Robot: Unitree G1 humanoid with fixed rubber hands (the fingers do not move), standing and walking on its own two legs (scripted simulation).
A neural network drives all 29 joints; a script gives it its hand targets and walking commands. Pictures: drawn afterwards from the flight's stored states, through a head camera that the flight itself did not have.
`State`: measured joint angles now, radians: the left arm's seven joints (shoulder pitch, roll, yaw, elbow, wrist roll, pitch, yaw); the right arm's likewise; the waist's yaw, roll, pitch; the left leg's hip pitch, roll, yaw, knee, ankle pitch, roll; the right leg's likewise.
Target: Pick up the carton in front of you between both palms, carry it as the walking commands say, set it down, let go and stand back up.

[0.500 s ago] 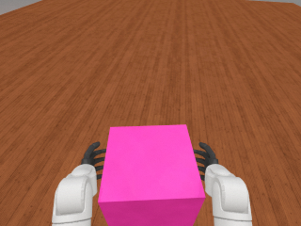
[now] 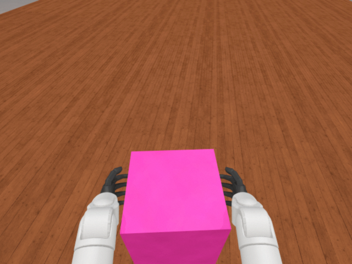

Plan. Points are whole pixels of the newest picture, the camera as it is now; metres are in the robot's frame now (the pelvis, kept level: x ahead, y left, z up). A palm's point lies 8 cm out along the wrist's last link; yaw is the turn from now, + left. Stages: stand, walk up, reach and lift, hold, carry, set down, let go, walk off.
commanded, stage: carry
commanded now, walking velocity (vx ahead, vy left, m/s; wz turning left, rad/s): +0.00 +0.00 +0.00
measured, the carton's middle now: (174, 210) +0.30 +0.00 -0.05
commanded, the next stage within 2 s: hold in 0.46 s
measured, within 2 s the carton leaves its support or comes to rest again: neither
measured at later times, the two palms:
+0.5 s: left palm (106, 198) +0.28 +0.16 +0.04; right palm (236, 198) +0.28 -0.14 +0.04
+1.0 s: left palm (98, 215) +0.24 +0.16 +0.05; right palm (233, 193) +0.29 -0.13 +0.04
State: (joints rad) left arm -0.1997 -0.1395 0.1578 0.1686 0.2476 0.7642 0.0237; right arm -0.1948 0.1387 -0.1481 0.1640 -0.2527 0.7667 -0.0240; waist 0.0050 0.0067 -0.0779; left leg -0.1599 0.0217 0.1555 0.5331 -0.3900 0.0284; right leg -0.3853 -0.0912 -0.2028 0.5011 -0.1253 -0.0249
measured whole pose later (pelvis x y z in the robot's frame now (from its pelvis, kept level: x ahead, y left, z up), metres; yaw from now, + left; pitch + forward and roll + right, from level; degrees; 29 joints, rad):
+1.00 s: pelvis -0.02 -0.04 +0.01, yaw +12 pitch -7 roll +0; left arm -0.26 -0.15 0.22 0.30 0.27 0.65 0.00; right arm -0.23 0.14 -0.18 0.20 -0.29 0.72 -0.02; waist 0.00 0.06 0.05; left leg -0.02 0.00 -0.06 0.41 -0.27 -0.01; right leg -0.16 0.00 -0.03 0.37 -0.09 -0.01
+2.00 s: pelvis -0.04 -0.04 -0.04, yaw +11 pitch +19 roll +2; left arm -0.56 -0.25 0.44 0.55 0.31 0.17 0.10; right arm -0.61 0.05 -0.42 0.58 -0.36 0.22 0.09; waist -0.05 0.08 0.10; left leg -0.76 -0.05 -0.02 0.81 -0.37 -0.01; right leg -0.91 -0.04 0.03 0.76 -0.17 0.00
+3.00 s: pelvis -0.09 -0.05 -0.29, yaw +16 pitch +46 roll +7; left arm -1.11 -0.06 0.43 0.71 0.12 0.22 0.19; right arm -1.14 -0.17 -0.40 0.75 -0.21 0.28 0.02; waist -0.10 0.10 -0.02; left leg -2.00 -0.13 0.00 1.85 -0.67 -0.05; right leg -2.19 -0.02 0.09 1.75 -0.37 0.02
